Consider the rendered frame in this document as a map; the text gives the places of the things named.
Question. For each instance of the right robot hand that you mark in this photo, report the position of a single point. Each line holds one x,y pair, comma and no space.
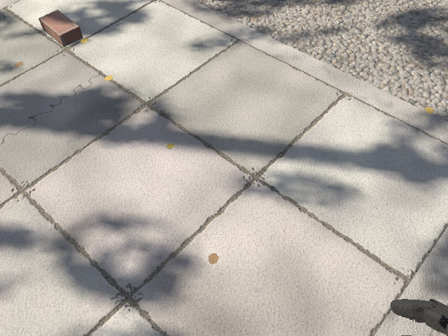
433,313

